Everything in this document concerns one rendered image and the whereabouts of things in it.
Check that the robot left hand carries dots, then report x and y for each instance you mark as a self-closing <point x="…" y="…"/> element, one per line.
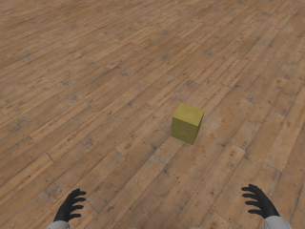
<point x="64" y="212"/>

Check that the robot right forearm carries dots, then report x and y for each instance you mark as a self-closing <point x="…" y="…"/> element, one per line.
<point x="276" y="222"/>

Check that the carton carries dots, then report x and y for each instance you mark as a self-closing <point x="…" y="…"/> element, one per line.
<point x="186" y="122"/>

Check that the robot right hand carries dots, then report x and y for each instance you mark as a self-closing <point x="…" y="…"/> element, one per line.
<point x="266" y="207"/>

